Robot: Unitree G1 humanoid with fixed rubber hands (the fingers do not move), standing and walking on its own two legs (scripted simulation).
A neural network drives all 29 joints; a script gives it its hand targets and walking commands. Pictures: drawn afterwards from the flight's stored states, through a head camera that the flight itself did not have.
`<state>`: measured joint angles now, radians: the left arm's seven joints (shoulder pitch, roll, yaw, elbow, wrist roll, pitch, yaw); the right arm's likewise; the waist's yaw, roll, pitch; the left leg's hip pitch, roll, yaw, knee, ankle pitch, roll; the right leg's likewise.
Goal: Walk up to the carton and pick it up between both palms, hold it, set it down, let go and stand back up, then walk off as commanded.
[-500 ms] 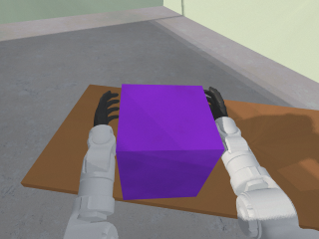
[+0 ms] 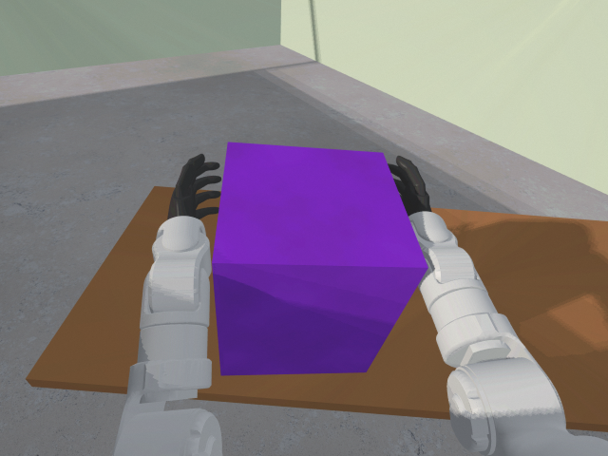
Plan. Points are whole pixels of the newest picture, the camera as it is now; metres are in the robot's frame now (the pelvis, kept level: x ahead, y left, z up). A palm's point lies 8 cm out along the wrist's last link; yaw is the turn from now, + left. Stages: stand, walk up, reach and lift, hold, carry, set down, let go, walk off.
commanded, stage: reach and lift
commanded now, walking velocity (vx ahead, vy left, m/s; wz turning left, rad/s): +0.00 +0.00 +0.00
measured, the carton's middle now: (301, 264) +0.34 +0.00 +0.11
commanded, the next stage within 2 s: hold in 1.86 s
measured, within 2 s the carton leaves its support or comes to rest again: neither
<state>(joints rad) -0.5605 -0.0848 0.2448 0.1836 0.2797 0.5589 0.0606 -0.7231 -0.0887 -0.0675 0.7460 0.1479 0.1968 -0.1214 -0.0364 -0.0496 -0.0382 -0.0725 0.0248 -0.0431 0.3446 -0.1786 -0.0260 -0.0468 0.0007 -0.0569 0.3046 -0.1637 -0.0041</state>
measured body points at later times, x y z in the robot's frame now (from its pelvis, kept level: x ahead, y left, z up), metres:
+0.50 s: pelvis +0.00 +0.01 +0.00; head -0.07 +0.04 +0.44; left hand +0.37 +0.16 +0.23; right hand +0.38 -0.15 +0.22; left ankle +0.01 +0.14 -0.75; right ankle +0.01 -0.11 -0.75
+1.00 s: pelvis +0.00 +0.00 +0.00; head -0.07 +0.03 +0.44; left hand +0.38 +0.15 +0.25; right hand +0.39 -0.16 +0.24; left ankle +0.01 +0.14 -0.75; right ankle +0.01 -0.11 -0.75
